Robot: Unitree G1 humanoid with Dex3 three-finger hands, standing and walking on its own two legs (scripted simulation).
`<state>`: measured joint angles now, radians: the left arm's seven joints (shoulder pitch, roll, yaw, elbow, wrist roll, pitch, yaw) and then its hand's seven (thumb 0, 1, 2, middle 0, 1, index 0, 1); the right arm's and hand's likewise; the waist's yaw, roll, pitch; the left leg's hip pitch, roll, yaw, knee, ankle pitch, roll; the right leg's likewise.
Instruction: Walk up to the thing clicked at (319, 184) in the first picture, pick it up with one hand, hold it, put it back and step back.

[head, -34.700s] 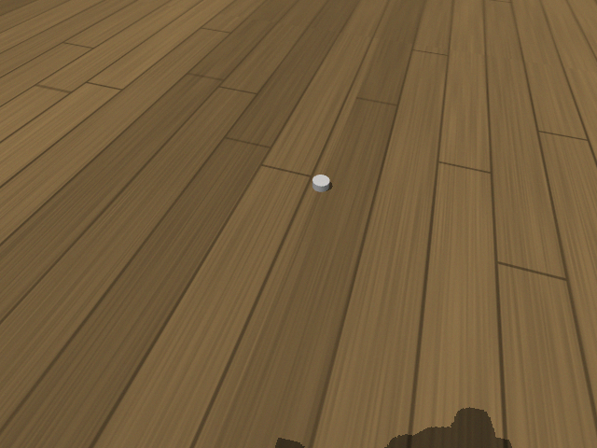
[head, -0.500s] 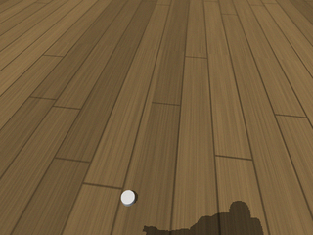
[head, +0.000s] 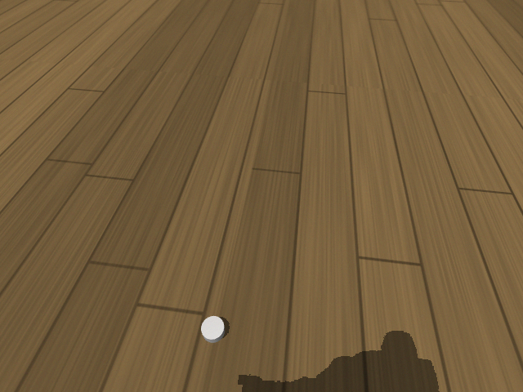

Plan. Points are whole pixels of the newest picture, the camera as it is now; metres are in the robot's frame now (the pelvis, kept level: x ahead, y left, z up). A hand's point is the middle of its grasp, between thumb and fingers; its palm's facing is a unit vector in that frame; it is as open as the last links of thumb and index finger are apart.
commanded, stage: stand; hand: left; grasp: from above
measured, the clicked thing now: (213, 329) +0.46 +0.20 -0.76
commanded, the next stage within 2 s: step back in 0.36 s
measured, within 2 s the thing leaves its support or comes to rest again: neither
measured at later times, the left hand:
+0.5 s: hand out of the picture +0.08 +0.26 -0.16, palm faces +0.01 -0.93 -0.36, open 7.4 cm
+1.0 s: hand out of the picture +0.02 +0.28 -0.18, palm faces -0.11 -0.92 -0.39, open 7.4 cm
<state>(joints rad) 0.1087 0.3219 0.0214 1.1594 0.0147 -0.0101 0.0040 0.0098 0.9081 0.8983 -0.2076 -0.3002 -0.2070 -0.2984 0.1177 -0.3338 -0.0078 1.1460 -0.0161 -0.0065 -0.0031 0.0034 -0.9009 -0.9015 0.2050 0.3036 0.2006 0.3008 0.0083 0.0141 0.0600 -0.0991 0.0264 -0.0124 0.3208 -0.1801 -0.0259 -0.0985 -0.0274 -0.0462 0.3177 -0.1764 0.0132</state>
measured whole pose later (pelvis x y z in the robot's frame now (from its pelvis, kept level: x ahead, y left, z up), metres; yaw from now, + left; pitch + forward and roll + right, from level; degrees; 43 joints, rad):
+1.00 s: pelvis -0.10 +0.02 -0.03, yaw -5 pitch -2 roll +0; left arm 0.12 0.39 0.07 0.89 0.02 0.04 0.01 0.01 0.91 0.90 -0.21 -0.30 -0.21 -0.30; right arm 0.12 -0.36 -0.04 0.85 -0.02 0.03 -0.01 0.00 -0.90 -0.90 0.21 0.30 0.20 0.30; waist -0.01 -0.01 0.20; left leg -0.38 0.03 0.05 0.67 -0.26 0.02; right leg -0.28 0.03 0.07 0.74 -0.43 0.01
